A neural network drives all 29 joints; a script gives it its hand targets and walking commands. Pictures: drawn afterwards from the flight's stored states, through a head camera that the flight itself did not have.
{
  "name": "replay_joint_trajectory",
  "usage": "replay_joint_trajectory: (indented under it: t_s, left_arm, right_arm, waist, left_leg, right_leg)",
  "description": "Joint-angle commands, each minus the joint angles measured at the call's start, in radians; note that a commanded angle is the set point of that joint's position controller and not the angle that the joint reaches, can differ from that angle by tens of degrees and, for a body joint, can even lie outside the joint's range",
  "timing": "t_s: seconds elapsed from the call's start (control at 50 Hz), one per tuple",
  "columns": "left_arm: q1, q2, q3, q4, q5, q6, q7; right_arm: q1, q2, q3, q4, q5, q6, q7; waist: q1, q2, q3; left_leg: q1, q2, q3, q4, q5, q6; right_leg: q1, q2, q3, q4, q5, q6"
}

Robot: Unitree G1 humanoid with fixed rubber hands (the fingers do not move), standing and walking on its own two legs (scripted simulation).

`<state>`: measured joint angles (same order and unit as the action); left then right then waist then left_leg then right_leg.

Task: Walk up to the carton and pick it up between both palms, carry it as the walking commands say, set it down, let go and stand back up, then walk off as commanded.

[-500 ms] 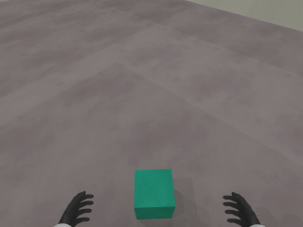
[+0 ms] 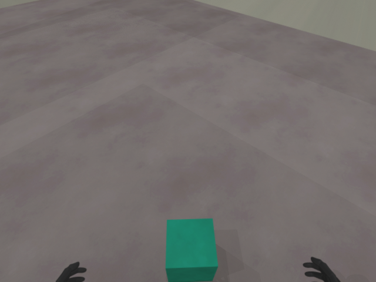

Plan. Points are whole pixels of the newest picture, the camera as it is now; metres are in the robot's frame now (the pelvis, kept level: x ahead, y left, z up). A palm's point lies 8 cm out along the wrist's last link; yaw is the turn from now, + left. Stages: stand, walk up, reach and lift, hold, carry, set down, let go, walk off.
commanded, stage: stand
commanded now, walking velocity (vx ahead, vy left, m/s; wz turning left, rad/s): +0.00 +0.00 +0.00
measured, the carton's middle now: (190, 251) +0.41 +0.00 -0.65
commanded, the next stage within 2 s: walk off in 1.56 s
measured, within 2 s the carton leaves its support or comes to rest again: neither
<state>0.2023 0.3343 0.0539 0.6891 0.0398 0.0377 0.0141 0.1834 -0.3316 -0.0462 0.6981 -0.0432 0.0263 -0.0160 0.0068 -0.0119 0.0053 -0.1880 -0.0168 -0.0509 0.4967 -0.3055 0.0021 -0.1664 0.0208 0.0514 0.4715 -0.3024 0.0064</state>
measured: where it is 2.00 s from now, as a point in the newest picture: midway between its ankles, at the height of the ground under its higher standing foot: outside the picture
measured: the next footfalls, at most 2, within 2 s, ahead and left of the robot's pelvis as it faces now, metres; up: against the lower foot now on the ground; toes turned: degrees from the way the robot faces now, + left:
none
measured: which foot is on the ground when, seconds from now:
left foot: down 0.00-1.00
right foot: down 0.00-1.00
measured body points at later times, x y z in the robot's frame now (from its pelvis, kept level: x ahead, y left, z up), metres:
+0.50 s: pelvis +0.00 +0.00 +0.00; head -0.01 +0.01 +0.45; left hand +0.12 +0.30 -0.11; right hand +0.12 -0.30 -0.10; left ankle -0.03 +0.12 -0.74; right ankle -0.03 -0.13 -0.74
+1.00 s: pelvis -0.02 +0.00 +0.01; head -0.03 +0.01 +0.46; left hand +0.08 +0.31 -0.11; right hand +0.08 -0.31 -0.10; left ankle -0.03 +0.12 -0.74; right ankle -0.03 -0.13 -0.74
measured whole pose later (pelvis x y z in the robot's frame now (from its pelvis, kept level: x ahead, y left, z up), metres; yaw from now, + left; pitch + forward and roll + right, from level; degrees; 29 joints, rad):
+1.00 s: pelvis -0.02 +0.00 +0.01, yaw +0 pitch -3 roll +0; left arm 0.16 0.38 0.01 0.97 0.02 0.00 0.02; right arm 0.15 -0.38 -0.01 0.98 -0.02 -0.01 -0.02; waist 0.00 -0.01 0.02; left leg -0.12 -0.02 -0.04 0.38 -0.22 0.01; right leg -0.10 0.01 0.05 0.36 -0.22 0.01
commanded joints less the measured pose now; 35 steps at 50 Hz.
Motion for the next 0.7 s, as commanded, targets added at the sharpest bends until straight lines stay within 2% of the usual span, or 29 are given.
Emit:
replay_joint_trajectory:
  t_s: [0.0, 0.28, 0.68]
  left_arm:
    - [-0.039, 0.125, 0.023, -0.04, 0.0, -0.027, 0.008]
    - [-0.049, 0.155, 0.007, 0.073, -0.006, -0.041, 0.013]
    - [-0.068, 0.187, -0.006, 0.185, -0.013, -0.047, 0.008]
  right_arm:
    - [-0.034, -0.137, -0.03, -0.041, 0.0, -0.024, -0.009]
    - [-0.039, -0.174, -0.02, 0.063, 0.009, -0.037, -0.013]
    - [-0.06, -0.199, -0.004, 0.179, 0.017, -0.041, -0.009]
  waist:
    - [-0.006, 0.027, -0.069]
    - [-0.005, 0.017, -0.048]
    - [-0.005, 0.012, -0.006]
  left_leg:
    - [0.035, 0.08, -0.047, -0.058, 0.342, -0.004]
    - [0.057, 0.094, -0.062, -0.089, 0.376, 0.004]
    - [0.059, 0.105, -0.073, -0.153, 0.269, 0.01]
  right_leg:
    - [0.015, -0.073, 0.043, -0.051, 0.287, 0.004]
    - [0.043, -0.089, 0.053, -0.074, 0.313, -0.007]
    - [0.05, -0.108, 0.074, -0.139, 0.239, -0.012]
